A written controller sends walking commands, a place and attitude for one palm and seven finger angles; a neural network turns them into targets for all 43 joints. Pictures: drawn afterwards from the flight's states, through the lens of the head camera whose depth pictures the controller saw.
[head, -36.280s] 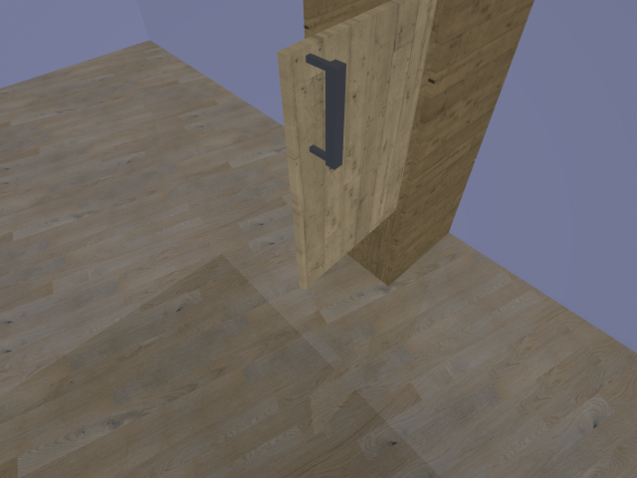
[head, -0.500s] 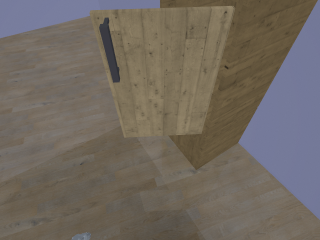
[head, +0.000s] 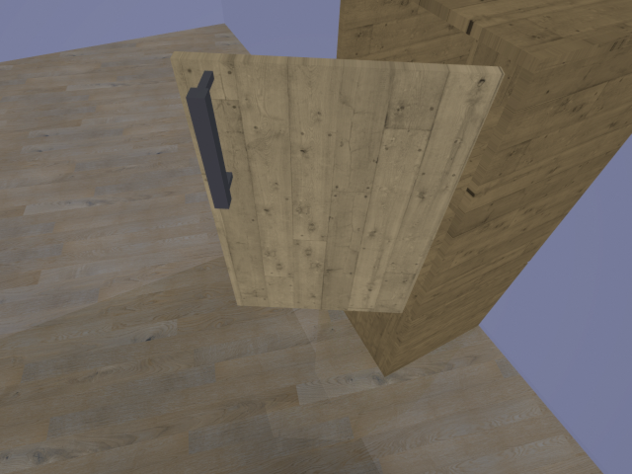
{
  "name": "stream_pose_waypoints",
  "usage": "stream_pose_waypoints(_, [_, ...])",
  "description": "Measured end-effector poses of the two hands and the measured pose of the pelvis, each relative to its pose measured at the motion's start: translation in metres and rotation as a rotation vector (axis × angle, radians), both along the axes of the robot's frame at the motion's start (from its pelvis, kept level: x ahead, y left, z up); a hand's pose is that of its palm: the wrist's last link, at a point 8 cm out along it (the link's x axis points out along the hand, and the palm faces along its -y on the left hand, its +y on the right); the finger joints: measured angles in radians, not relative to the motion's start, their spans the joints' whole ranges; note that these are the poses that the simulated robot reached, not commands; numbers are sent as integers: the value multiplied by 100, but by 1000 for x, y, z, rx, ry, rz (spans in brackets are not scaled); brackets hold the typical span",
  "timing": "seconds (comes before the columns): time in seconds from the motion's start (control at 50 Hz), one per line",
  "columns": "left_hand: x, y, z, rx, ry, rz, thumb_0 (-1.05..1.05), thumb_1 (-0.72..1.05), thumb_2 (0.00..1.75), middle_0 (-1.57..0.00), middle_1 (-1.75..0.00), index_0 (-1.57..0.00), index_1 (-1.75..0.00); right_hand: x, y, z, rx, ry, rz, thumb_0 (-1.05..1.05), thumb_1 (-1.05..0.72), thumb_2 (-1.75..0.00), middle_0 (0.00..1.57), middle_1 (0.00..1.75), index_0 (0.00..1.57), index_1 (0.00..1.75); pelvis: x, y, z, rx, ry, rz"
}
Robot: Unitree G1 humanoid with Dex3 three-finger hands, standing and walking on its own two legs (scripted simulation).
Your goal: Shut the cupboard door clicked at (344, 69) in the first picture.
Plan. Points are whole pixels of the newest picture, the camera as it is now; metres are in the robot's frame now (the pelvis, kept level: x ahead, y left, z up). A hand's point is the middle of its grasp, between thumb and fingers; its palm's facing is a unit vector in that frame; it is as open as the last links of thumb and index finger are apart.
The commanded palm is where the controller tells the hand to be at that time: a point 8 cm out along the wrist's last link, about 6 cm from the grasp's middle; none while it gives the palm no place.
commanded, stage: come to a stop and stand still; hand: left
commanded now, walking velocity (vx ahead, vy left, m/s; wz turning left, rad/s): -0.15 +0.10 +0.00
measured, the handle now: (215, 145) +0.47 +0.18 +0.15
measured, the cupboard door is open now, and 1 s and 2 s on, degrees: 60 60 60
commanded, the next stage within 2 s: look again from close up in 1.74 s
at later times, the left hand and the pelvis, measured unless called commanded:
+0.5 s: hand out of the picture +0.04 +0.23 -0.17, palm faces -0.02 -0.96 -0.28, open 7.4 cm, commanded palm none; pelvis -0.01 +0.02 -0.01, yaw -2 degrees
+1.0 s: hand out of the picture +0.01 +0.18 -0.16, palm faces -0.07 -0.97 -0.24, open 7.4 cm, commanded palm none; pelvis -0.02 +0.00 +0.01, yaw -3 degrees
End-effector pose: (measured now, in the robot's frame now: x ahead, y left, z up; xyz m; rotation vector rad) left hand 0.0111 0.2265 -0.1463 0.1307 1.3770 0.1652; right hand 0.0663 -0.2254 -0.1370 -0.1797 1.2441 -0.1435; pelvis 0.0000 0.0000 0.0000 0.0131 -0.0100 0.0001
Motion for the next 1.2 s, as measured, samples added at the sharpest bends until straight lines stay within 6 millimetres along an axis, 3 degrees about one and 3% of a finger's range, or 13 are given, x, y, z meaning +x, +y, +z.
stream_pose_waypoints(0.12, [20, -4, 10, 44, -34, -15, 1, 91, 89, -20, -30, -20, -29, 7, -23, -4, 6, 21, -23, 0, -91, -90, 20, 30, 20, 30, 6, -12, 1, -2, 13, 7])
stream_pose_waypoints(0.24, [30, 5, 14, 52, -61, -12, 1, 91, 89, -20, -30, -20, -30, 6, -30, 4, -31, 42, -18, 0, -91, -90, 19, 30, 20, 30, 4, -5, 5, 10, 14, 11])
stream_pose_waypoints(0.38, [29, 32, 0, 53, -78, -15, 1, 91, 89, -20, -30, -20, -30, -4, -13, 8, -60, 9, -4, 0, -91, -90, 19, 30, 20, 30, -3, 15, -3, -10, 5, 3])
stream_pose_waypoints(0.58, [14, 49, 24, 120, -82, -107, 1, 91, 89, -20, -30, -20, -29, -21, 26, -10, 63, -106, -37, 0, -92, -90, 20, 30, 20, 30, -19, 26, -3, 4, -12, -46])
stream_pose_waypoints(0.72, [5, 40, 33, 119, -78, -126, 1, 91, 89, -20, -30, -20, -29, -49, 17, -13, 75, -56, -36, 0, -93, -90, 20, 30, 20, 30, -25, 22, 2, 16, 1, -51])
stream_pose_waypoints(0.96, [-4, 6, 24, 59, -17, -115, 1, 91, 89, -20, -30, -20, -30, -107, 2, -12, 64, 142, -64, 0, -91, -90, 19, 30, 20, 30, -20, 4, 7, 17, 7, -46])
stream_pose_waypoints(1.08, [-4, -5, 21, 49, 0, -104, 1, 92, 89, -20, -30, -20, -30, -112, 0, -11, 70, 179, -71, 0, -91, -90, 19, 30, 20, 30, -15, -6, 8, 14, 2, -41])
stream_pose_waypoints(1.2, [-3, -13, 20, 45, 5, -94, 1, 92, 89, -20, -30, -20, -29, -101, -3, -11, 78, 172, -67, 0, -91, -90, 19, 30, 20, 30, -11, -14, 8, 12, 0, -36])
